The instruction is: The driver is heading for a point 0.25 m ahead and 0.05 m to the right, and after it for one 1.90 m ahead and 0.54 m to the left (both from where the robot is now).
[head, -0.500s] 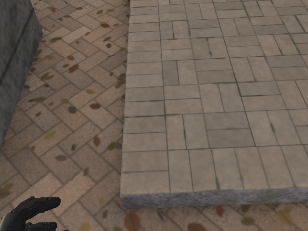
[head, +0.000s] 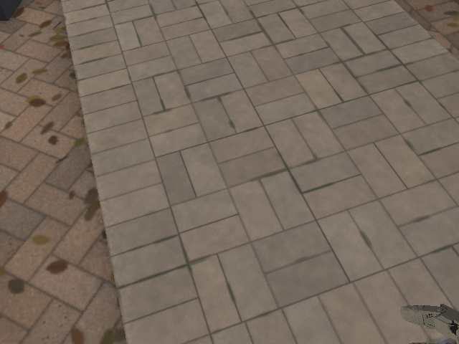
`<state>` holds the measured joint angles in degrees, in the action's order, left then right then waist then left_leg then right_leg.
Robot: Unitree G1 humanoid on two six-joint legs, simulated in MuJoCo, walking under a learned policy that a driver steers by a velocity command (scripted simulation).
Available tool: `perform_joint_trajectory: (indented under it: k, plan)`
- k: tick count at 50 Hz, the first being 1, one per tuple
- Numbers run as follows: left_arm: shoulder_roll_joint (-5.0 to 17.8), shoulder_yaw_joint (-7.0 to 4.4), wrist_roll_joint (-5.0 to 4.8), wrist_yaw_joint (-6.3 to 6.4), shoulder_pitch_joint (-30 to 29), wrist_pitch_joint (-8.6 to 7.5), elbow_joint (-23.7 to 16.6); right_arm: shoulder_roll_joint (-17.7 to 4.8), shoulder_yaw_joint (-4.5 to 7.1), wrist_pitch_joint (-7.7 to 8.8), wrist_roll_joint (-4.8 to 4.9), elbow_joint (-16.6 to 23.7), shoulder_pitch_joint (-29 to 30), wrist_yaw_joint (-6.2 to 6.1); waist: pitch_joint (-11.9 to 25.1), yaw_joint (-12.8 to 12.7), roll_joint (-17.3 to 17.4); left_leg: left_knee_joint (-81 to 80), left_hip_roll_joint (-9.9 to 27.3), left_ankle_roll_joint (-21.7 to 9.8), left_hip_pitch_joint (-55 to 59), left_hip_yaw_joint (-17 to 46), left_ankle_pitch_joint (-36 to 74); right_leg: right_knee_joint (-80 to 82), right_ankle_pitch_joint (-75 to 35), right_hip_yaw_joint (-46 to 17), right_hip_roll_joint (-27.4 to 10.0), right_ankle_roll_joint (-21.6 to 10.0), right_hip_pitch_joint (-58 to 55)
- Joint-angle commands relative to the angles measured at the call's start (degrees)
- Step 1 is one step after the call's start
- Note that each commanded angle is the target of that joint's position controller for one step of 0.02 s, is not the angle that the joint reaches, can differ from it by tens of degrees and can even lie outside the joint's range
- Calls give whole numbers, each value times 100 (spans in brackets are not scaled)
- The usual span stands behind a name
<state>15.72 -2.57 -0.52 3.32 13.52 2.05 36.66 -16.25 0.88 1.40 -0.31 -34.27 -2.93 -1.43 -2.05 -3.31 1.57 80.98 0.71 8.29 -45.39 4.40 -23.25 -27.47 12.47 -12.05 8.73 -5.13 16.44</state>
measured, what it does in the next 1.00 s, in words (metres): climbs: left foot 0.14 m higher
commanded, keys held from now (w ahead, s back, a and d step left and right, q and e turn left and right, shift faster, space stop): shift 1.00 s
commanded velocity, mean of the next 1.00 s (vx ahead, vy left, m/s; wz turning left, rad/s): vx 0.04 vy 0.00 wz -0.11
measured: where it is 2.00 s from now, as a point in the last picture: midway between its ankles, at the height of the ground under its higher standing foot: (281, 320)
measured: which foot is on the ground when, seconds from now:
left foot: up 0.00-0.24, down 0.26-1.00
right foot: down 0.00-0.28, up 0.30-1.00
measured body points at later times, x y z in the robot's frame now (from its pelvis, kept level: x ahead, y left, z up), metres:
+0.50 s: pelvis +0.16 +0.15 +0.10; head +0.19 +0.17 +0.54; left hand +0.31 +0.41 -0.02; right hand +0.26 -0.08 -0.01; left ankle +0.25 +0.24 -0.60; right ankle +0.09 +0.03 -0.47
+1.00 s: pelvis +0.18 +0.11 +0.12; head +0.20 +0.09 +0.57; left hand +0.34 +0.35 +0.03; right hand +0.28 -0.15 +0.01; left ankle +0.25 +0.24 -0.60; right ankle +0.14 -0.05 -0.50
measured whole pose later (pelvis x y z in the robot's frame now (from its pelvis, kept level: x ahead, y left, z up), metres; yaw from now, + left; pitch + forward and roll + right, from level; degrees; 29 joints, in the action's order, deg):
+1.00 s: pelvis +0.18 +0.11 +0.12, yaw -4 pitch +2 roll +1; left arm 14.2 0.3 -0.8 3.0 13.4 3.3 37.6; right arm -12.2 -0.5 0.7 0.5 -36.6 -16.8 -6.6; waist 0.6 1.8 1.1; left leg 36.1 2.1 -3.4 -24.1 -2.5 -14.0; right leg -75.8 14.7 -6.1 -1.0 5.3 34.1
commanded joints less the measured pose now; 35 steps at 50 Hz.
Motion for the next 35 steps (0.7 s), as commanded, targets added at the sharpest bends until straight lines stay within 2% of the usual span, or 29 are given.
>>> perform_joint_trajectory:
  k: [1, 4, 5, 6, 7, 8, 9, 10, 11, 12, 13, 14, 15, 16, 17, 18, 19, 20, 22, 23, 24, 26, 30, 31, 34, 35]
  plan:
    - [712, -137, -87, 195, 1389, 17, 2, -58, -42, 33, 93, 791, 760, 1, 734, -481, -739, 2609, -116, 6, -2838, -98, -1315, -328, -4094, -2026, -2296, -1154, -3381]
    - [679, -80, -137, 356, 1893, 32, 311, 88, -196, 136, 196, 1048, 915, 67, 323, -479, -835, 3825, -37, -244, -4116, 199, -2262, -316, -3811, -2005, -2468, -899, -3779]
    - [630, -47, -157, 376, 1776, 45, 347, 109, -236, 143, 212, 1110, 814, 91, 234, -329, -773, 3724, 29, -298, -4076, 228, -2248, -224, -3537, -1874, -2434, -761, -3468]
    - [673, -39, -181, 391, 1540, 41, 296, 100, -274, 139, 192, 1221, 794, 92, 120, -189, -776, 3449, 51, -328, -3789, 135, -2178, -70, -3231, -1735, -2319, -585, -2897]
    - [712, -34, -176, 398, 1134, 62, 247, 159, -333, 134, 164, 1338, 796, 86, 47, 26, -608, 2861, 120, -293, -3267, -68, -1717, 217, -2931, -1534, -2191, -455, -2120]
    - [814, -57, -225, 420, 686, 120, 230, 223, -354, 107, 102, 1488, 598, 58, 168, 330, -767, 2416, 257, -346, -2502, 12, -1287, 307, -2951, -1369, -2013, -282, -1239]
    - [965, -95, -266, 405, 295, 191, 191, 223, -392, 95, -7, 1603, 386, 59, 495, 626, -668, 1121, 380, -373, -1513, -292, -359, 491, -2561, -1038, -1661, -180, -645]
    - [1035, -138, -383, 402, 36, 213, 141, 350, -449, 108, -115, 1795, 527, 71, 699, 729, -629, -359, 533, -595, 84, -151, 300, 959, -2411, -1087, -1719, -180, 232]
    - [1323, -263, -454, 324, 340, 284, 377, 359, -449, 53, -136, 1828, 670, 87, 881, 664, -804, -1493, 103, -624, 1364, -1083, -263, 1514, -2237, -755, -1564, -308, 608]
    - [1338, -316, -408, 141, 675, 213, 530, 308, -235, 106, -77, 1310, -310, 97, 1209, 849, -1142, -1167, -239, -829, 2561, -1527, 164, 1045, -3817, -480, -1501, -321, 375]
    - [1114, -271, -401, 31, 839, 59, 693, -113, -23, 139, -72, 944, -1292, 118, 1568, 1162, -1044, -1835, -378, -1070, 3056, -1118, 364, 100, -5457, -195, -1302, -132, -241]
    - [727, -250, -379, -14, 787, -87, 630, -873, 216, 186, -283, 529, -2294, 157, 1969, 1420, 838, -3059, 258, -1642, 4085, 866, 2318, -1633, -3606, -244, -706, 244, 503]
    - [341, -171, -227, -182, 1474, -124, 654, -1371, 261, 101, -385, 463, -2319, 90, 2845, 991, 3422, -5674, 1943, -2647, 4181, 4779, 2422, -4227, 1560, -469, 576, 683, 786]
    - [493, -252, -149, -337, 1540, -143, 922, -876, 127, 152, -303, 845, -1514, 55, 2496, 746, 2096, -5894, 2014, -2649, 3468, 5613, 982, -5940, 1918, -1103, 469, 818, 1106]
    - [357, -150, -152, -350, 743, -98, 606, -593, 45, 170, -133, 938, -787, 36, 1414, 615, 1386, -5798, 1848, -2414, 2630, 4841, 437, -6192, 1824, -538, 275, 848, 1735]
    - [100, -39, -94, -282, 563, 5, 568, -169, -38, 135, -21, 724, -509, 28, 662, 397, 851, -5540, 1557, -2127, 1978, 3781, -22, -6013, 1721, 50, -81, 821, 1917]
    - [129, -17, -57, -208, 494, 104, 539, 116, -87, 96, -10, 509, -487, -4, 373, 292, 541, -5201, 1290, -1912, 1431, 2829, -364, -6042, 1519, 416, -348, 779, 1831]
    - [122, 4, -59, -214, 539, 184, 510, 218, -83, 80, -35, 303, -611, -34, 290, 223, 359, -5044, 1052, -1838, 1022, 2190, -720, -6449, 1387, 649, -411, 703, 1607]
    - [107, 49, -85, -155, 309, 155, 293, 208, -61, 163, 9, 150, -736, -102, 200, 231, 216, -5224, 915, -1911, 1159, 1573, -228, -6508, 783, 621, -417, 530, 1792]
    - [109, 70, -80, -115, 225, 108, 225, 209, -49, 204, 30, 101, -858, -149, 239, 285, 155, -5325, 958, -2018, 1414, 1491, 175, -6343, 465, 435, -382, 474, 1935]
    - [179, 72, -14, -91, 201, 69, 128, 152, -34, 247, 45, 38, -1111, -203, 325, 363, 242, -5546, 1109, -2166, 1863, 1603, 530, -6413, 427, 364, -336, 456, 2164]
    - [243, 68, -17, -57, 165, 30, 49, 66, -2, 259, 44, -26, -1289, -280, 551, 349, 282, -5716, 1210, -2259, 2468, 1574, 626, -6362, 186, 184, -319, 475, 2414]
    - [279, 61, 16, -63, 21, 44, -47, 2, -9, 191, 100, 2, -1343, -355, 498, 311, 222, -6162, 1145, -2331, 2892, 1088, 756, -5821, -109, 222, -309, 724, 2489]
    - [161, 105, 3, -52, 2, 56, -121, 16, -23, 122, 109, 1, -1355, -365, 520, 289, 337, -6237, 1051, -2332, 3088, 909, 723, -5559, -5, 302, -339, 864, 2558]
    - [187, 114, 32, -29, -106, 93, -191, -18, -27, 15, 102, -15, -1508, -431, 413, 395, 422, -6397, 1210, -2545, 3244, 988, 672, -5450, 81, 386, -411, 1085, 2625]
    - [190, 114, 3, -13, -58, 111, -268, 41, -56, -45, 60, -5, -1460, -462, 416, 352, 471, -6380, 1338, -2547, 3296, 1096, 538, -5345, 193, 207, -498, 1151, 2668]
